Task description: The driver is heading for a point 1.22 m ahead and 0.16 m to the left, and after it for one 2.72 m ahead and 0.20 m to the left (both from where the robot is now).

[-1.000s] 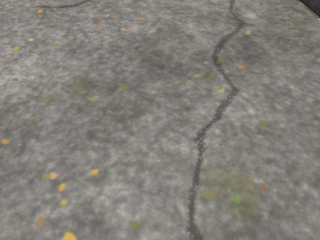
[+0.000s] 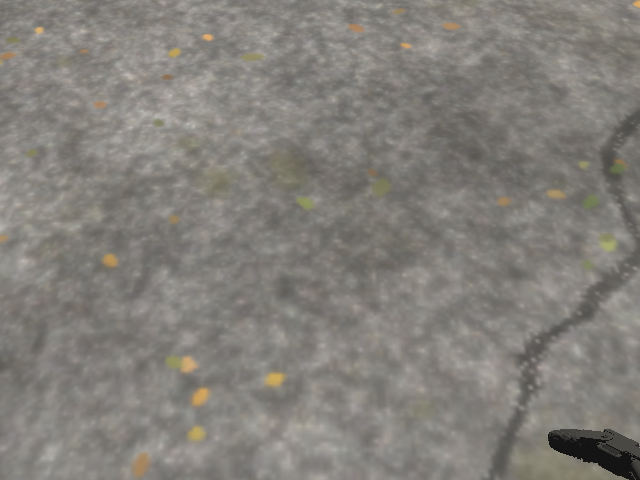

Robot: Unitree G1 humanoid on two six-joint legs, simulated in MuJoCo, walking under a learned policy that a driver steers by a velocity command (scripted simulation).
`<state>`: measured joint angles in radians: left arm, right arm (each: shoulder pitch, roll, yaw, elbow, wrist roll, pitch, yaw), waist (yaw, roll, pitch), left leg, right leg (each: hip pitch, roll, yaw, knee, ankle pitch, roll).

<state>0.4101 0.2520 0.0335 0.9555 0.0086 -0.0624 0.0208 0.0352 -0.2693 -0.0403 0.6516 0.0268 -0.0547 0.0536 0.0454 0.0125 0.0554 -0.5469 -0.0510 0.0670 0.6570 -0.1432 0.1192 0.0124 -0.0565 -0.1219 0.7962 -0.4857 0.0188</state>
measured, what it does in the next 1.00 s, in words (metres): walks ahead, turning left: right foot, then left foot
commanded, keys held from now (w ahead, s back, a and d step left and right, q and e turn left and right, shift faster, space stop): w+q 0.56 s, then w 0.24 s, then no key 0.16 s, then e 0.04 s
